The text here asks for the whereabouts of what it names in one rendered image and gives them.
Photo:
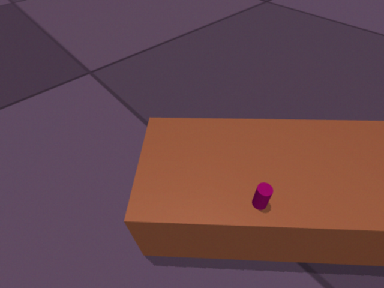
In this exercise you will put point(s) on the can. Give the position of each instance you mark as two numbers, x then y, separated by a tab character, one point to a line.
262	196

